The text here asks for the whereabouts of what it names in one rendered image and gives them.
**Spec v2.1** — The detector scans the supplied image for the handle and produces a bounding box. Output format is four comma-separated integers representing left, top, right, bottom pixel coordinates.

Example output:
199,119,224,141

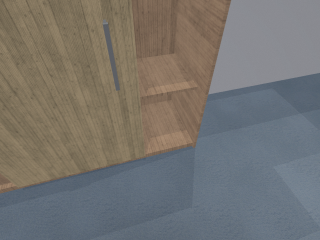
102,19,120,91

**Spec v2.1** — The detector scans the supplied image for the wardrobe door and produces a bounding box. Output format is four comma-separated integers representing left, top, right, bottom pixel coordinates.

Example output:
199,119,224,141
0,173,11,185
0,0,146,188

